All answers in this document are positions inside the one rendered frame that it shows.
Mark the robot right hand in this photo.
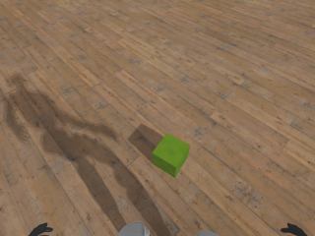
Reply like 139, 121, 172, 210
281, 223, 307, 236

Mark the robot left hand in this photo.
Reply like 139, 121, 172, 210
29, 222, 53, 236

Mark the robot left thigh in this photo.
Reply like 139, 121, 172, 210
116, 222, 150, 236

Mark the carton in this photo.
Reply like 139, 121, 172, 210
152, 133, 190, 178

